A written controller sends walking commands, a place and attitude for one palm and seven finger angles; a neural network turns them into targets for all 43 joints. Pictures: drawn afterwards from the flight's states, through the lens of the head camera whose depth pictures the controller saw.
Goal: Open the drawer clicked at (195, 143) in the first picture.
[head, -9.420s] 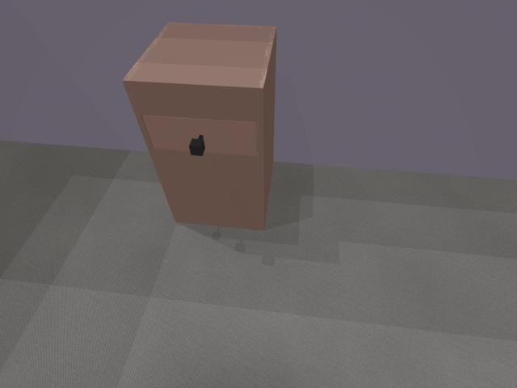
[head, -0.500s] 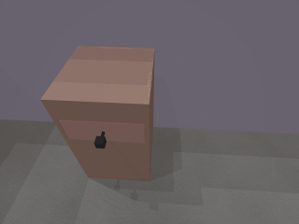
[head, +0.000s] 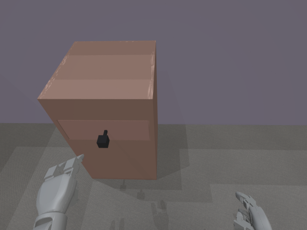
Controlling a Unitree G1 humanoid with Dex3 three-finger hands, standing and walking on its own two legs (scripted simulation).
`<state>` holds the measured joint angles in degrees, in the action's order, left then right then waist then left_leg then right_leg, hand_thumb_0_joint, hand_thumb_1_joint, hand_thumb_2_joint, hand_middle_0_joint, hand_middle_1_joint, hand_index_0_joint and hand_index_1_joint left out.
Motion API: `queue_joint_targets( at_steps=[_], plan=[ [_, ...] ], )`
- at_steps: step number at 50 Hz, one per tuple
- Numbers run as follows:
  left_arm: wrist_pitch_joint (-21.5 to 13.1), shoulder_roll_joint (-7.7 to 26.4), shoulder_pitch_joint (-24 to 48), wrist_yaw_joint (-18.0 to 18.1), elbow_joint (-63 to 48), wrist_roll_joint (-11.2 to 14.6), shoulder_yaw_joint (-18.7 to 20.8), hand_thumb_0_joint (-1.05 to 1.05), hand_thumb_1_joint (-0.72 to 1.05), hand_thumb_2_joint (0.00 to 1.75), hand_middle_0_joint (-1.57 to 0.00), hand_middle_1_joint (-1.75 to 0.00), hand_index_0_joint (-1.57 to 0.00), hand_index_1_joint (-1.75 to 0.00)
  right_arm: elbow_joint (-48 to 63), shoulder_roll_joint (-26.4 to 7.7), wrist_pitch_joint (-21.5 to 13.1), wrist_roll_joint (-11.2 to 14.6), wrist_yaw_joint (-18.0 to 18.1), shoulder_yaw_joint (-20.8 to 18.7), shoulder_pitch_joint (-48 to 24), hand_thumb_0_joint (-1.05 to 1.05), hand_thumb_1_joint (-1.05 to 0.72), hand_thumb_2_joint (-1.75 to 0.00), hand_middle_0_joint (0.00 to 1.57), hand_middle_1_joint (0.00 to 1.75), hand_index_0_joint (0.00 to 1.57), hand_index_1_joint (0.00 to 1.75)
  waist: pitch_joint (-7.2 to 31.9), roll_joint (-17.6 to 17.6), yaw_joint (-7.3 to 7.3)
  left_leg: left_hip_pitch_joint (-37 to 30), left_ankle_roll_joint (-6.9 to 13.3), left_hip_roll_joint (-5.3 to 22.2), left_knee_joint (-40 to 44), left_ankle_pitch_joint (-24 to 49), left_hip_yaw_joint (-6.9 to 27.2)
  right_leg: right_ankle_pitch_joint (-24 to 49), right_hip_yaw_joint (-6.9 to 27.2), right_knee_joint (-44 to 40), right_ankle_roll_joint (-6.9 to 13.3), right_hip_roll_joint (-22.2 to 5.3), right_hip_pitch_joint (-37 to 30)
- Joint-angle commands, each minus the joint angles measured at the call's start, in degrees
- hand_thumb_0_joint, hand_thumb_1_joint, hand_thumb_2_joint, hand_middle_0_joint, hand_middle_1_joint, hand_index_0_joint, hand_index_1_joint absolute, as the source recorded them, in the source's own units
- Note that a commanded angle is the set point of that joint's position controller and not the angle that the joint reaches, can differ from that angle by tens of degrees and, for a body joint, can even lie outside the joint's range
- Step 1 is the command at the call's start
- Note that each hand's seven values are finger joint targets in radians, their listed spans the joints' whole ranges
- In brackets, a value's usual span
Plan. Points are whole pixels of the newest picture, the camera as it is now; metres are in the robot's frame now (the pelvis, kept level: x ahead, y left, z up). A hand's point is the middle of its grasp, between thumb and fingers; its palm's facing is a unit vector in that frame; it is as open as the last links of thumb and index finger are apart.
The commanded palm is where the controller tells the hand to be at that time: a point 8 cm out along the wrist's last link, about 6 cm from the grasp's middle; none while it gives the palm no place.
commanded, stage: raise the hand with hooked fingers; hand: left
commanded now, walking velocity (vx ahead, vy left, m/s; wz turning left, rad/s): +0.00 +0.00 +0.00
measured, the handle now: (104, 137) +0.52 +0.26 -0.20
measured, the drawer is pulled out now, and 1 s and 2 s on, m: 0.00 0.00 0.00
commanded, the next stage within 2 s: move the hooked fingers above the handle in 1.62 s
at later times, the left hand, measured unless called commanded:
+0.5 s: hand (74, 192) +0.22 +0.22 +0.00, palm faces -0.04 -0.09 -1.00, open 10.7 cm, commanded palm +0.19 +0.22 +0.06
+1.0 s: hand (69, 162) +0.27 +0.23 +0.06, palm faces +0.06 -0.08 -0.99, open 13.5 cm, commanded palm +0.25 +0.23 +0.12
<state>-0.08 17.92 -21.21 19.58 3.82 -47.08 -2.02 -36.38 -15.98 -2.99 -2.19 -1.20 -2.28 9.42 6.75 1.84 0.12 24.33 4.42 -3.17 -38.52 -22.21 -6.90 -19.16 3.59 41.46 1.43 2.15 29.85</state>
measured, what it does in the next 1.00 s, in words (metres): stands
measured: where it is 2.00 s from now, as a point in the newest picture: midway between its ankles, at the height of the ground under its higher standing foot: outside the picture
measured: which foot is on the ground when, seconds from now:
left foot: down 0.00-1.00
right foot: down 0.00-1.00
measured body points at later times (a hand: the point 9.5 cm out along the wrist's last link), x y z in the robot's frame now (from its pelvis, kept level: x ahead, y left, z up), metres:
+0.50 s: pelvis +0.01 -0.05 -0.01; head +0.05 -0.07 +0.44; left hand +0.21 +0.22 +0.06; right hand +0.21 -0.22 -0.12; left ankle -0.03 +0.06 -0.72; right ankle +0.01 -0.11 -0.72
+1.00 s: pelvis +0.00 -0.03 +0.01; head +0.02 -0.06 +0.46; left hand +0.26 +0.23 +0.12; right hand +0.22 -0.24 -0.08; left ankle -0.03 +0.06 -0.72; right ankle +0.01 -0.11 -0.72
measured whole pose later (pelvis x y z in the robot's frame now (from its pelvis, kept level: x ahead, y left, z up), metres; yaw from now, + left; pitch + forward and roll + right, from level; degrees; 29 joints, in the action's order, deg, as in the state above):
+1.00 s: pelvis +0.00 -0.03 +0.01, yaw +3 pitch +4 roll +1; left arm -1.4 24.7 -3.1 12.9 5.2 -56.0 -2.9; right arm -32.8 -14.0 7.0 -0.2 0.7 -1.0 6.1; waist 3.2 3.2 3.9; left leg 18.2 2.5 -2.4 -32.8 -19.1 -2.6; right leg -16.6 0.0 34.4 3.2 2.8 22.3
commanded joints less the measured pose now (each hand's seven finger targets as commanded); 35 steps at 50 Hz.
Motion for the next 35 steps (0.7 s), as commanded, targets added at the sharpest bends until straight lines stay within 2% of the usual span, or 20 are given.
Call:
queue_joint_targets(
  at_steps=[1, 2, 4, 5, 7, 9, 10, 12, 13, 15, 17, 18, 19, 21, 23, 25, 27, 29, 31, 35],
  plan=[
    [-6.0, 3.8, -18.4, 4.3, -5.7, -11.8, 1.3, 0.00, 0.55, 0.75, -0.22, -0.53, -0.22, -0.53, 17.1, -5.0, 2.9, 0.0, -3.0, -1.6, -10.9, 0.00, -0.90, -0.90, 0.20, 0.30, 0.20, 0.30, 3.1, -6.2, 7.29, 3.5, -4.9, 2.2, 1.2, 15.4, 8.1, 5.8, 1.5, -2.1, 4.7, 1.0, -1.9],
    [-6.8, 6.6, -16.4, 5.9, -7.3, -13.4, 4.3, 0.00, 0.53, 0.74, -0.23, -0.54, -0.23, -0.54, 17.6, -4.6, 3.8, -0.2, -3.1, -1.4, -10.7, 0.00, -0.90, -0.90, 0.20, 0.30, 0.20, 0.30, 4.7, -4.3, 7.27, 3.4, -4.7, 2.0, 0.0, 15.4, 8.4, 7.0, 1.8, -1.1, 4.6, 0.9, -1.2],
    [-8.0, 11.0, -8.1, 9.5, -11.4, -16.8, 8.7, 0.00, 0.48, 0.72, -0.23, -0.57, -0.23, -0.57, 17.7, -4.0, 5.6, -1.3, -3.0, -1.5, -9.9, 0.00, -0.90, -0.90, 0.20, 0.30, 0.20, 0.30, 7.4, -4.2, 6.51, 4.3, -4.1, 1.6, -3.0, 14.1, 9.2, 7.4, 4.1, 0.6, 4.3, 0.9, 1.4],
    [-8.5, 12.3, -2.8, 11.2, -14.1, -18.4, 9.2, 0.00, 0.46, 0.71, -0.23, -0.58, -0.23, -0.58, 18.1, -3.7, 6.2, -2.0, -2.9, -1.6, -9.8, 0.00, -0.90, -0.90, 0.20, 0.30, 0.20, 0.30, 9.6, -2.7, 5.64, 3.8, -3.6, 1.5, -5.0, 13.5, 9.8, 7.1, 6.0, 1.5, 4.2, 0.5, 4.0],
    [-9.7, 12.6, 3.4, 13.3, -18.0, -19.6, 9.3, 0.00, 0.41, 0.69, -0.24, -0.62, -0.24, -0.62, 18.3, -3.2, 6.8, -2.6, -2.7, -1.7, -8.9, 0.00, -0.90, -0.90, 0.20, 0.30, 0.20, 0.30, 13.8, 1.7, 4.42, 0.8, -3.8, 1.3, -9.2, 14.6, 10.2, 6.3, 8.1, 3.4, 4.6, 0.2, 9.2],
    [-10.1, 14.5, 12.3, 14.0, -22.2, -18.9, 9.2, 0.00, 0.36, 0.67, -0.24, -0.64, -0.24, -0.64, 17.6, -3.5, 7.7, -3.0, -2.0, -1.7, -8.5, 0.00, -0.90, -0.90, 0.20, 0.30, 0.20, 0.30, 15.6, 4.3, 1.86, 0.0, -3.9, 1.0, -12.2, 13.7, 10.7, 5.3, 8.6, 4.4, 4.5, 0.1, 12.4],
    [-10.0, 14.0, 12.6, 13.6, -21.8, -17.7, 8.4, 0.00, 0.34, 0.66, -0.24, -0.66, -0.24, -0.66, 17.5, -3.6, 7.7, -2.9, -1.7, -1.6, -8.7, 0.00, -0.90, -0.90, 0.20, 0.30, 0.20, 0.30, 15.7, 4.5, 1.19, -0.3, -3.6, 0.8, -12.9, 12.4, 10.3, 4.4, 8.8, 3.8, 4.2, -0.1, 13.1],
    [-9.1, 14.0, 11.7, 12.0, -19.2, -15.4, 7.4, 0.00, 0.29, 0.64, -0.24, -0.69, -0.24, -0.69, 17.0, -3.5, 7.7, -2.2, -1.1, -1.2, -8.8, 0.00, -0.90, -0.90, 0.20, 0.30, 0.20, 0.30, 14.6, 5.1, 0.63, 0.6, -2.7, 0.7, -12.3, 11.8, 10.0, 6.1, 6.7, 2.9, 3.6, -0.3, 10.3],
    [-8.1, 14.3, 12.2, 10.9, -18.1, -14.8, 7.0, 0.00, 0.27, 0.63, -0.25, -0.70, -0.25, -0.70, 16.7, -3.5, 8.0, -2.1, -0.8, -0.8, -8.9, 0.00, -0.90, -0.90, 0.20, 0.30, 0.20, 0.30, 13.8, 3.4, 0.28, 1.3, -2.4, 0.7, -11.7, 12.2, 9.8, 8.0, 6.1, 2.3, 3.2, -0.2, 8.1],
    [-5.7, 13.4, 12.0, 8.3, -16.2, -13.4, 5.2, 0.00, 0.22, 0.61, -0.25, -0.74, -0.25, -0.74, 16.3, -3.2, 8.5, -1.7, -0.2, -0.1, -9.4, 0.00, -0.90, -0.90, 0.20, 0.30, 0.20, 0.30, 13.1, 2.1, 0.44, 2.2, -1.9, 0.6, -9.6, 12.7, 9.5, 11.0, 4.9, 0.8, 2.6, -0.2, 3.0],
    [-3.3, 14.0, 8.0, 5.1, -13.6, -11.7, 5.5, 0.00, 0.18, 0.59, -0.25, -0.76, -0.25, -0.76, 16.4, -2.6, 8.6, -0.9, 0.5, 0.6, -9.4, 0.00, -0.90, -0.90, 0.20, 0.30, 0.20, 0.30, 11.9, -3.0, 1.68, 4.9, -1.7, 0.4, -6.7, 12.7, 8.6, 15.1, 5.6, -1.8, 2.0, -0.6, -5.1],
    [-2.6, 14.7, 7.8, 3.3, -12.5, -10.6, 5.7, 0.00, 0.15, 0.58, -0.25, -0.78, -0.25, -0.78, 16.2, -2.4, 8.7, -0.5, 0.9, 1.3, -10.8, 0.00, -0.90, -0.90, 0.20, 0.30, 0.20, 0.30, 9.9, -6.0, 2.08, 7.0, -1.8, 0.4, -4.9, 9.0, 8.8, 12.4, 6.9, -3.8, 1.6, -1.1, -7.2],
    [-2.0, 14.6, 7.0, 1.9, -11.5, -10.0, 6.1, 0.00, 0.13, 0.57, -0.25, -0.80, -0.25, -0.80, 16.1, -2.4, 8.5, -0.4, 1.4, 1.6, -11.1, 0.00, -0.90, -0.90, 0.20, 0.30, 0.20, 0.30, 8.4, -6.0, 2.50, 7.4, -1.6, 0.2, -3.8, 9.1, 8.4, 13.5, 7.7, -5.0, 1.6, -1.2, -9.1],
    [-2.2, 16.0, 5.5, 0.0, -11.9, -9.7, 7.3, 0.00, 0.08, 0.55, -0.26, -0.82, -0.26, -0.82, 15.5, -2.2, 7.9, -0.2, 1.5, 1.9, -10.0, 0.00, -0.90, -0.90, 0.20, 0.30, 0.20, 0.30, 9.5, -4.1, 3.69, 6.7, -2.0, 0.3, -1.7, 12.0, 7.9, 18.0, 7.8, -5.4, 1.5, -1.9, -13.8],
    [-3.5, 16.9, 6.6, -1.0, -11.8, -9.7, 8.7, 0.00, 0.04, 0.53, -0.26, -0.86, -0.26, -0.86, 14.8, -2.2, 7.5, -0.6, 1.7, 1.8, -9.4, 0.00, -0.90, -0.90, 0.20, 0.30, 0.20, 0.30, 9.8, -5.5, 3.75, 6.6, -2.0, 0.5, -0.4, 13.3, 7.9, 21.4, 7.3, -5.6, 1.2, -2.2, -16.0],
    [-5.1, 17.3, 7.2, -0.8, -11.5, -9.5, 10.3, 0.00, -0.01, 0.51, -0.27, -0.88, -0.27, -0.88, 14.1, -2.3, 7.1, -0.8, 1.7, 1.4, -8.8, 0.00, -0.90, -0.90, 0.20, 0.30, 0.20, 0.30, 9.3, -5.7, 3.95, 6.7, -1.9, 0.4, 0.5, 12.8, 7.8, 21.9, 7.9, -6.4, 0.9, -2.7, -17.3],
    [-6.9, 18.0, 7.2, -0.1, -12.8, -9.2, 11.9, 0.00, -0.06, 0.49, -0.27, -0.92, -0.27, -0.92, 13.8, -2.5, 6.7, -0.8, 1.6, 0.5, -7.8, 0.00, -0.90, -0.90, 0.20, 0.30, 0.20, 0.30, 11.7, -3.8, 4.42, 5.6, -2.0, 0.2, 1.1, 13.9, 7.8, 23.9, 7.8, -6.2, 1.0, -3.0, -18.9],
    [-7.8, 18.6, 8.8, 1.2, -13.6, -8.8, 13.1, 0.00, -0.10, 0.47, -0.27, -0.94, -0.27, -0.94, 13.6, -2.7, 6.5, -0.8, 1.6, 0.1, -8.0, 0.00, -0.90, -0.90, 0.20, 0.30, 0.20, 0.30, 12.3, -3.8, 4.23, 5.4, -1.8, 0.0, 1.3, 13.9, 7.8, 24.1, 7.7, -6.4, 1.0, -3.2, -19.4],
    [-8.2, 17.6, 9.5, 2.1, -12.6, -8.7, 12.6, 0.00, -0.15, 0.45, -0.27, -0.98, -0.27, -0.98, 12.8, -3.1, 6.4, -0.5, 1.3, -0.8, -6.9, 0.00, -0.90, -0.90, 0.20, 0.30, 0.20, 0.30, 12.2, -3.1, 3.73, 4.6, -1.9, -0.1, 1.5, 14.4, 7.6, 24.1, 7.0, -6.6, 1.0, -3.1, -18.3],
    [-6.9, 17.9, 15.5, 2.8, -12.9, -8.8, 11.1, 0.00, -0.24, 0.41, -0.28, -1.03, -0.28, -1.03, 12.1, -3.9, 6.5, 0.1, 1.3, -1.7, -7.2, 0.00, -0.90, -0.90, 0.20, 0.30, 0.20, 0.30, 12.8, -2.5, 2.96, 2.1, -1.7, 0.0, 2.6, 14.9, 7.2, 21.0, 5.8, -7.5, 1.1, -2.8, -17.3]
  ],
)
